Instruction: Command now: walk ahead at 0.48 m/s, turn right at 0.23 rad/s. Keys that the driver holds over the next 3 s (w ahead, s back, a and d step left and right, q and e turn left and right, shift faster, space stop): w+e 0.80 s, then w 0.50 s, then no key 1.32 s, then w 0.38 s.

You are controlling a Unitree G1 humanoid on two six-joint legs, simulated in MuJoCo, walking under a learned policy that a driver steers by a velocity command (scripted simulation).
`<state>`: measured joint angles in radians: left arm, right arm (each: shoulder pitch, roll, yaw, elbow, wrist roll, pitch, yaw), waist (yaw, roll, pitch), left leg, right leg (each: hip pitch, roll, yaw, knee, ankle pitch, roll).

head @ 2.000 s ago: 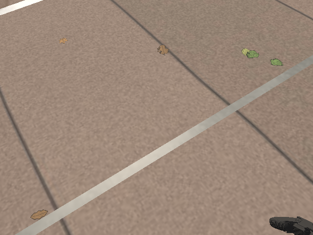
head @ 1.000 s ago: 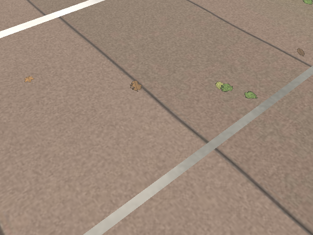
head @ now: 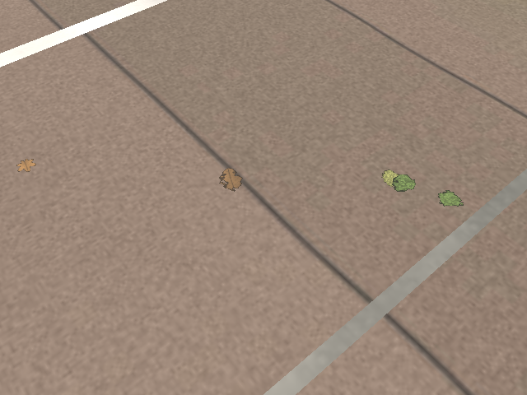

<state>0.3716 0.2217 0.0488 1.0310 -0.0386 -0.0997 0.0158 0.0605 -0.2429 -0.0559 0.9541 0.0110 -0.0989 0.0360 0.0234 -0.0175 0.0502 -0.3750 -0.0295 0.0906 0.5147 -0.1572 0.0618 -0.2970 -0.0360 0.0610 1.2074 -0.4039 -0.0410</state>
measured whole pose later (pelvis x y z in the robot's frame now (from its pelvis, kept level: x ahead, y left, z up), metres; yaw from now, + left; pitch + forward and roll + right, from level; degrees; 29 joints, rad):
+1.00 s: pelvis +0.59 -0.11 +0.00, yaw -30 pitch +2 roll +1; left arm 0.35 0.28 0.07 0.81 -0.03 -0.06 0.02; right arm 0.10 -0.27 -0.06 0.79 0.00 -0.13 0.03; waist 0.03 -0.02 0.00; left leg -0.43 -0.04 0.01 0.55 -0.16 0.04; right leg -0.27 0.08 0.17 1.03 -0.51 -0.05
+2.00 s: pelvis +0.88 -0.31 +0.01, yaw -31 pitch +0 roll -1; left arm 0.18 0.22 0.03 0.92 0.01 -0.01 0.01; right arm 0.20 -0.23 -0.03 0.92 -0.01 -0.01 -0.03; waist 0.00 0.00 0.02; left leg -0.25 0.04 -0.01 0.53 -0.27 -0.03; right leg -0.25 0.02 -0.04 0.50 -0.24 -0.02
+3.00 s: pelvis +0.97 -0.31 +0.01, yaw -31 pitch +1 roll -1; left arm 0.22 0.25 0.06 1.06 -0.04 -0.07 0.01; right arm 0.40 -0.20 -0.05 1.10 0.01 -0.10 0.00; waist -0.03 -0.03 -0.03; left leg -0.16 0.00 0.06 0.48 -0.34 0.05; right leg -0.45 -0.02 0.00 1.06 -0.37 -0.07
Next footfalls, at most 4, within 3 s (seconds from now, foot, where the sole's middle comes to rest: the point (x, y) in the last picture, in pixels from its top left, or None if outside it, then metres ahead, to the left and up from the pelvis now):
0.44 right None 0.41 -0.16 -0.77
0.92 left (306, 289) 0.75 -0.07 -0.77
1.42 right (428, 256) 0.87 -0.43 -0.77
1.78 left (350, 221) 0.99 -0.22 -0.77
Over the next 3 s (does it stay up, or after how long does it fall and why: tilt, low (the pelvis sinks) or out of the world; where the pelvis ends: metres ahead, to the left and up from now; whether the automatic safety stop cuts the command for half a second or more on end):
stays up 0.97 -0.31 0.01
